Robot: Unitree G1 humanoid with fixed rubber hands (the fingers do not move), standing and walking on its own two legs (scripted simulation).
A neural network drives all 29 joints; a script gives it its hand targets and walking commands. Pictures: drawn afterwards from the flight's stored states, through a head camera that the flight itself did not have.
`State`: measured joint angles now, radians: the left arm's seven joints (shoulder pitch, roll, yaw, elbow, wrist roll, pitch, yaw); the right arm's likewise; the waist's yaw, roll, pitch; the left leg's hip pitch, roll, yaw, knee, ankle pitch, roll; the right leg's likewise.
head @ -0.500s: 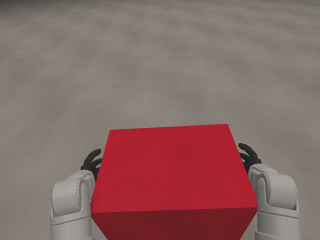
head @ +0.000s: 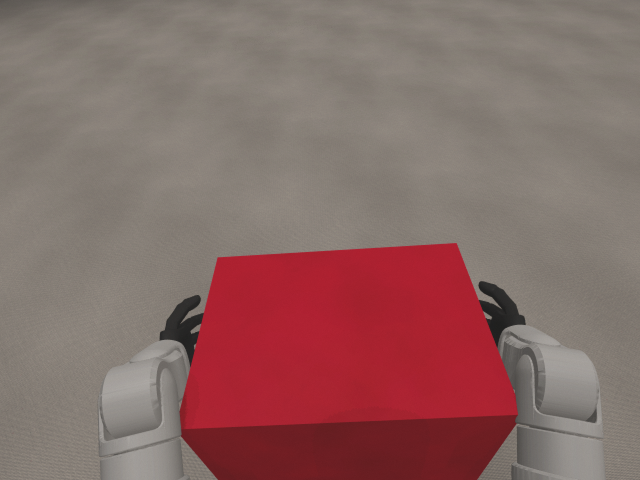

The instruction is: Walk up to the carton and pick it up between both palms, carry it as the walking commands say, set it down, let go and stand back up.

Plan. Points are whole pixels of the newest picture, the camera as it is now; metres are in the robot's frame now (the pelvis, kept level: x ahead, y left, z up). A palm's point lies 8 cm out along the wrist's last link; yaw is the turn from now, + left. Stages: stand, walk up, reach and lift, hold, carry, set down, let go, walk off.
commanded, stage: carry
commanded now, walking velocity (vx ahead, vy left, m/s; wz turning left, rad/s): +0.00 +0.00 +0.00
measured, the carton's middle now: (343, 378) +0.25 -0.01 +0.02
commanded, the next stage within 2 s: hold in 0.18 s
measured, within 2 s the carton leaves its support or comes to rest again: neither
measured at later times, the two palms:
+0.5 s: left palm (180, 405) +0.23 +0.19 +0.02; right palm (496, 387) +0.23 -0.19 +0.02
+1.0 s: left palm (203, 370) +0.29 +0.18 -0.02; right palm (479, 359) +0.28 -0.20 -0.01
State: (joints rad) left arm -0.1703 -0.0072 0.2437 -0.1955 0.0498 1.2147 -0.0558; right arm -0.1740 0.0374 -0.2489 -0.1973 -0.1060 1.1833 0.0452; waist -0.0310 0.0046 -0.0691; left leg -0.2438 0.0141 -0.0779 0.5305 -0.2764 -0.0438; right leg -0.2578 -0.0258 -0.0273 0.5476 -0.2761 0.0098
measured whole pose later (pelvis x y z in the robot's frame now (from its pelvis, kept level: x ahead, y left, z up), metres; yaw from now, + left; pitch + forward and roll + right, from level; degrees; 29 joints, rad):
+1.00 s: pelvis -0.02 +0.00 +0.00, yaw +0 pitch +0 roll +0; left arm -0.35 0.01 0.28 0.51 0.24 0.50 -0.15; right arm -0.33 0.01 -0.33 0.44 -0.15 0.56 0.04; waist -0.03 0.00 0.08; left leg -0.27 0.01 -0.09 0.48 -0.22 -0.04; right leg -0.27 -0.02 -0.03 0.48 -0.21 0.01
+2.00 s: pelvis -0.08 -0.01 -0.10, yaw +0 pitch +43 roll +0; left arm -0.77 0.10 0.36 0.49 0.21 0.41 -0.15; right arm -0.72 -0.04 -0.37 0.44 -0.15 0.40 0.01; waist -0.03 0.00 -0.11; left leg -1.47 -0.01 -0.10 0.94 -0.22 -0.07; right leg -1.48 -0.02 -0.02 0.95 -0.22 0.00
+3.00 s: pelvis -0.17 -0.01 -0.23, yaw -1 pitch +31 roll +0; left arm -1.55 0.34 0.41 0.71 0.12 0.48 -0.11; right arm -1.44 -0.24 -0.49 0.56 -0.10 0.48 -0.02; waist -0.03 0.00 0.52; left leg -1.75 -0.04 -0.12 1.53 -0.34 -0.07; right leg -1.77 -0.01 -0.02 1.53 -0.30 0.00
